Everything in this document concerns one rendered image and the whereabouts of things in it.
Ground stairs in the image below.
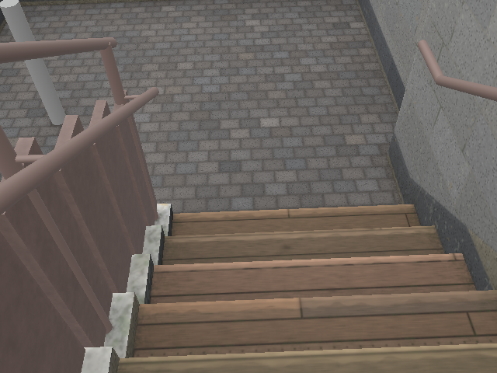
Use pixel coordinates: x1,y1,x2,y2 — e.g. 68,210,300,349
117,204,497,373

